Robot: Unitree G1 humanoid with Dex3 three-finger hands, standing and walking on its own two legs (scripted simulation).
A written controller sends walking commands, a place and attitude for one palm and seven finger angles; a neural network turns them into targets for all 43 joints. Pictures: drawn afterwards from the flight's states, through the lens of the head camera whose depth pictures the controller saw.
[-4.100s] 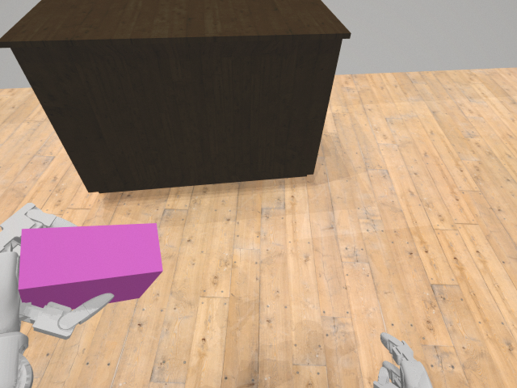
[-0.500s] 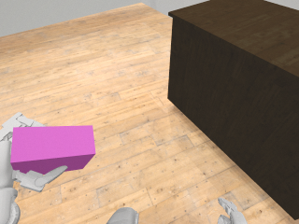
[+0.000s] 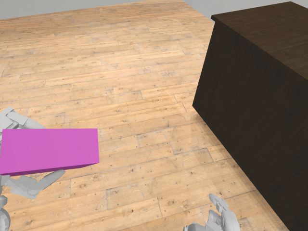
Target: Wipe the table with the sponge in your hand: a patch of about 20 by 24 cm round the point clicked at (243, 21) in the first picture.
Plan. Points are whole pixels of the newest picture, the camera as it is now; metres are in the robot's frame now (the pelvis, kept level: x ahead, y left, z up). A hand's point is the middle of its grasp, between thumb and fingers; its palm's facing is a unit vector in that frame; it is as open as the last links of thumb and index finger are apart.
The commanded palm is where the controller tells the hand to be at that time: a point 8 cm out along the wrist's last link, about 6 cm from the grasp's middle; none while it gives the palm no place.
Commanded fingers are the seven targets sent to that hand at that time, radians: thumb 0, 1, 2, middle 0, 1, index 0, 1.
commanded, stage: walk to a spot facing it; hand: left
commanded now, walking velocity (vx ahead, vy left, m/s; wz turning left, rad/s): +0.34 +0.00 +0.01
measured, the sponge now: (64, 152) +0.22 +0.20 +0.16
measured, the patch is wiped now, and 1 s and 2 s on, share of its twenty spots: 0.00 0.00 0.00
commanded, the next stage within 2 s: turn to face it in 0.42 s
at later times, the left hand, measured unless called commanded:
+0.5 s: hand (61, 118) +0.29 +0.23 +0.17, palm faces +0.47 -0.74 -0.48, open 10.3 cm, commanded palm +0.23 +0.26 +0.17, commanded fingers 0.00 0.10 1.30 -1.20 -1.60 -1.20 -1.60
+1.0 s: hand (102, 94) +0.39 +0.17 +0.15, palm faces +0.41 -0.77 -0.48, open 10.3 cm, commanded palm +0.33 +0.21 +0.17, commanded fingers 0.00 0.10 1.30 -1.20 -1.60 -1.20 -1.60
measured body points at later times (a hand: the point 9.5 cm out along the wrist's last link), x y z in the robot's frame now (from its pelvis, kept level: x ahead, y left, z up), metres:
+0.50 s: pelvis +0.11 -0.03 -0.01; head +0.15 -0.02 +0.44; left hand +0.26 +0.26 +0.20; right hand +0.27 -0.30 -0.09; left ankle +0.17 +0.10 -0.72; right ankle +0.09 -0.12 -0.74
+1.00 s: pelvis +0.16 -0.07 -0.02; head +0.21 -0.10 +0.42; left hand +0.36 +0.21 +0.18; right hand +0.38 -0.25 -0.12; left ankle +0.16 +0.09 -0.72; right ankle +0.21 -0.14 -0.74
